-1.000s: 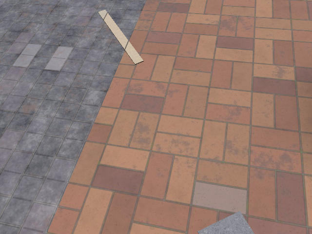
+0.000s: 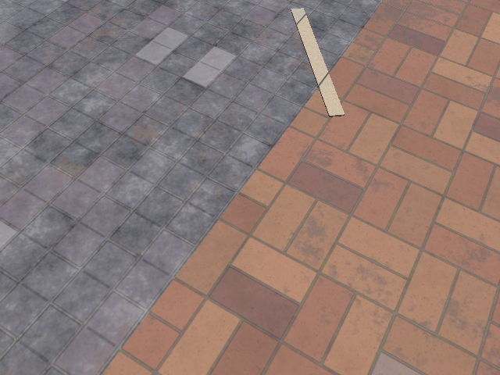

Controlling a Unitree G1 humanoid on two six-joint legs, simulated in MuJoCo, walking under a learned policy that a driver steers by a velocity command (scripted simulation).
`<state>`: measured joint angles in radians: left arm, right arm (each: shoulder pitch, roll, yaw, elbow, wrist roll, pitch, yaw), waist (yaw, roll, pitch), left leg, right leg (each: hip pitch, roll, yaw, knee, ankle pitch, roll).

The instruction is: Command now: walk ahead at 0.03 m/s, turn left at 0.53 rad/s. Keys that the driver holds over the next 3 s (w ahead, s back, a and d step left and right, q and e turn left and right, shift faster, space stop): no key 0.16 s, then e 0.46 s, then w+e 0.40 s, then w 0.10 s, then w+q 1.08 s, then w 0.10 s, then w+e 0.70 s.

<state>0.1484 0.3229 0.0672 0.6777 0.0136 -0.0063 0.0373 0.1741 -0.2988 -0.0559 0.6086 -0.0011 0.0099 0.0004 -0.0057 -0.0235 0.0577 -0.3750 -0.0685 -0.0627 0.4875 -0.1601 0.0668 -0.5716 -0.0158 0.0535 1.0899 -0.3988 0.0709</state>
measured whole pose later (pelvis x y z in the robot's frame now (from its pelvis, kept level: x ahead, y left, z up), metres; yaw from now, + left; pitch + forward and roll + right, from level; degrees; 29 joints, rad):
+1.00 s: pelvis +0.12 -0.11 +0.00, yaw -18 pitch +2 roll +1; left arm 0.34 0.27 0.05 0.63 -0.01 -0.04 -0.02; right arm 0.22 -0.32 -0.08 0.69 0.00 -0.08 0.02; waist 0.01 0.04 0.00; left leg -0.51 0.04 -0.01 1.10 -0.35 -0.01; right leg -0.22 0.05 0.03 0.49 -0.31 -0.07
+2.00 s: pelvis +0.64 -0.29 +0.00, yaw +1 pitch +1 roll -1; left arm 0.26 0.26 0.05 0.69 0.01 -0.10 0.00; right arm 0.28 -0.33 -0.07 0.69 0.03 -0.02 0.00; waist 0.01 0.05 0.02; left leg -0.54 0.03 -0.06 1.17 -0.32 -0.01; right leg -0.22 0.02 -0.05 0.40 -0.19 -0.02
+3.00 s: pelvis +1.19 -0.22 -0.01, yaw -5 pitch +1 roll +0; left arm 0.21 0.30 0.07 0.68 -0.02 -0.05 -0.04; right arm 0.24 -0.29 -0.05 0.77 0.01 -0.10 0.00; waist 0.00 0.00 0.06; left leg -0.36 0.03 -0.03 1.22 -0.41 0.01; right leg -0.39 0.09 -0.01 0.54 -0.18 -0.10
